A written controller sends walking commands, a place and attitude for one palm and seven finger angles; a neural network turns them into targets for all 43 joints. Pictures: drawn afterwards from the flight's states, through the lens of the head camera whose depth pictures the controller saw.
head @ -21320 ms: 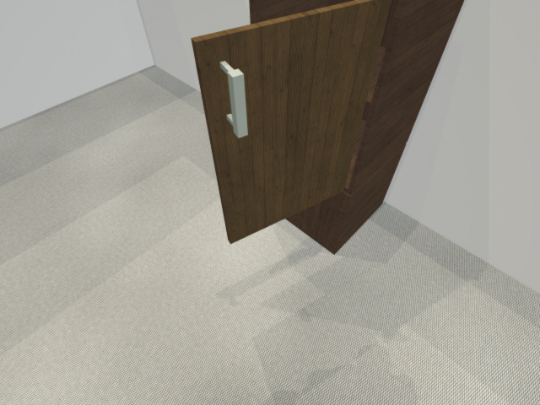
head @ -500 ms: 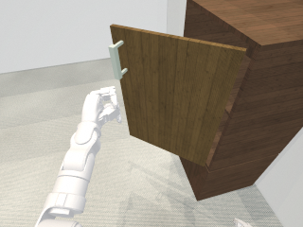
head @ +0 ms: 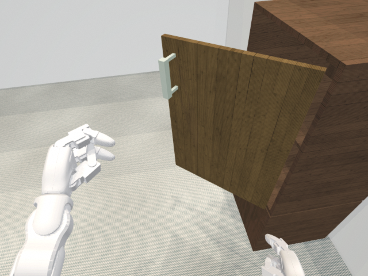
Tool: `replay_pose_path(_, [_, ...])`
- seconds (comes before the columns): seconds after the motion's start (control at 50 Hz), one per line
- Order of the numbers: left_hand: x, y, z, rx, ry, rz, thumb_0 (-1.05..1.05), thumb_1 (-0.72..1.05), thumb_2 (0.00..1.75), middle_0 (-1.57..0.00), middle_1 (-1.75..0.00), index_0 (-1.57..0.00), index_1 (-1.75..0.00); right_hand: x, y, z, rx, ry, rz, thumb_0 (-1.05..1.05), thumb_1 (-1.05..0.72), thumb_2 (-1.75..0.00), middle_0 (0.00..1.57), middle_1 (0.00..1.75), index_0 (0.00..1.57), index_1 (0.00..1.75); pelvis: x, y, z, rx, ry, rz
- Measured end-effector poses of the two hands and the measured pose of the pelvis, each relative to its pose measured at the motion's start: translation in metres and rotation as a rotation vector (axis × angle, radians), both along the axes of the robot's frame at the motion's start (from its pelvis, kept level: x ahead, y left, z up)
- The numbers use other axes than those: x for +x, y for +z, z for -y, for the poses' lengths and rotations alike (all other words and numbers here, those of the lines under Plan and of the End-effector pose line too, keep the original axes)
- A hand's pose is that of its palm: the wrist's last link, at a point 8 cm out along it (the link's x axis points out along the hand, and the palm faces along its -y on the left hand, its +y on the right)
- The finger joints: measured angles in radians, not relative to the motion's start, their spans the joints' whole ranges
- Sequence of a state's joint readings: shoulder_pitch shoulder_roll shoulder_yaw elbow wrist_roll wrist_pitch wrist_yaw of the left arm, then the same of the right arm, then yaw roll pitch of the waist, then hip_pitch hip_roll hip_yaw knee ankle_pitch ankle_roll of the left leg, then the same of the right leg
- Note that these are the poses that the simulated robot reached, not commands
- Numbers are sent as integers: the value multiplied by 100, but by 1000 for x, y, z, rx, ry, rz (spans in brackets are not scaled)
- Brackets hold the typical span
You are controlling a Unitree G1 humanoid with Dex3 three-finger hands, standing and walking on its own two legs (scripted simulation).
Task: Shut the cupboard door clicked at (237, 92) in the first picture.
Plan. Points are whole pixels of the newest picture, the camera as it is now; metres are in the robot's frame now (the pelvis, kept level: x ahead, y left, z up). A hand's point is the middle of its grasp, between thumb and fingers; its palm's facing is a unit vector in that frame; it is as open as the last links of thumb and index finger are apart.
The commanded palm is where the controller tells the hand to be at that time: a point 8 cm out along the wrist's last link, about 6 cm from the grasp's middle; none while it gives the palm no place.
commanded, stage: draw the hand back to the body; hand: left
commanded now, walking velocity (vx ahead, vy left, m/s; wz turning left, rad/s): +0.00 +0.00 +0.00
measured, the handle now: (169, 76) +0.63 +0.11 +0.14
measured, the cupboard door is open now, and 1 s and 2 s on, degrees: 48 48 48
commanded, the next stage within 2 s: step back with the hand held close in 0.70 s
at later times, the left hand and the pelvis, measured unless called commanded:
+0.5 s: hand (41, 193) +0.20 +0.27 +0.16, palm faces +0.47 -0.78 -0.41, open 7.1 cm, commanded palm +0.15 +0.30 +0.17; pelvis +0.01 +0.00 +0.00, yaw +0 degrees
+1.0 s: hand (51, 185) +0.22 +0.26 +0.15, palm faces +0.37 -0.80 -0.48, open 7.4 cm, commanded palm +0.16 +0.30 +0.17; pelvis +0.01 +0.00 +0.00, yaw -1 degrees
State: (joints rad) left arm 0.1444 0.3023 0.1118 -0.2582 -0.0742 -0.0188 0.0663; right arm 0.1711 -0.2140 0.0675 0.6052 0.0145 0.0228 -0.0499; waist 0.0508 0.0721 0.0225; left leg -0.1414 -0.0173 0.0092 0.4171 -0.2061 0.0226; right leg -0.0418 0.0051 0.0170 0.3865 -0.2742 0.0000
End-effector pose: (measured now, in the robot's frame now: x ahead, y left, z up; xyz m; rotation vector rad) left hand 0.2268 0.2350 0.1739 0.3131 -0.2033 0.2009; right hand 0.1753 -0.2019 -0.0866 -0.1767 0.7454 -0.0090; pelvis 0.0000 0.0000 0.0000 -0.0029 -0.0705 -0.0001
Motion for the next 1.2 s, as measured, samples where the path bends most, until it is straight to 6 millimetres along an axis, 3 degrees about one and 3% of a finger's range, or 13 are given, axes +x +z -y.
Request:
replay_pose_path(0.06, [-7, 4, -9, 22, 30, 8, 1, 90, 90, -80, -94, -80, -95, -6, -6, 1, 13, -21, -27, 2, -90, -89, 21, 30, 20, 30, 3, 1, -1, 3, -5, -1])
replay_pose_path(0.22, [-33, -15, -36, 67, 123, -102, 1, 90, 90, -58, -70, -58, -71, -13, -6, 20, -16, -79, -51, 2, -90, -89, 21, 30, 20, 30, 11, 1, 2, 2, -16, -12])
replay_pose_path(0.42, [-72, 9, -68, 171, 285, -52, 1, 90, 90, -33, -42, -32, -43, 11, 3, 33, -54, -73, 33, 2, -90, -89, 20, 30, 20, 30, 17, 0, 2, -1, -4, -10])
replay_pose_path(0.6, [-61, -11, -57, 80, 265, -78, 1, 90, 90, -23, -32, -22, -32, 24, 10, 22, -46, -38, 63, 2, -90, -89, 20, 30, 20, 30, 16, 0, 5, 4, 3, -15])
replay_pose_path(0.76, [-55, 5, -54, 133, 235, -37, 1, 89, 90, -22, -30, -21, -31, 22, 8, 18, -28, -46, 65, 2, -90, -89, 21, 30, 20, 30, 21, 0, 6, 2, -8, -10])
replay_pose_path(0.98, [-48, 1, -63, 190, 215, -82, 1, 89, 90, -21, -30, -21, -30, 4, -3, 32, -51, -108, -40, 2, -90, -89, 21, 30, 20, 30, 15, -1, 0, -13, -15, -67])
replay_pose_path(1.08, [-47, -5, -64, 206, 152, -114, 1, 89, 90, -22, -30, -21, -30, -8, 0, 37, -81, -169, -58, 2, -90, -89, 21, 30, 20, 30, 6, -3, -9, -9, -30, -85])
replay_pose_path(1.2, [-60, 2, -74, 247, 111, -71, 1, 89, 90, -22, -30, -21, -30, -26, 11, 32, -103, -203, -38, 2, -90, -89, 20, 30, 20, 30, -11, -4, -18, -10, -42, -83])
